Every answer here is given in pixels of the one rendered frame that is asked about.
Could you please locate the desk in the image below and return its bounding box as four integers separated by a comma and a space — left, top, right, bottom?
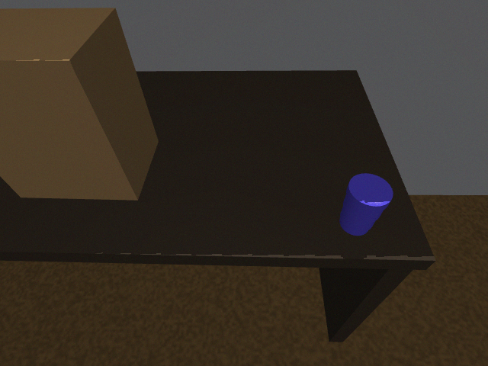
0, 70, 436, 342

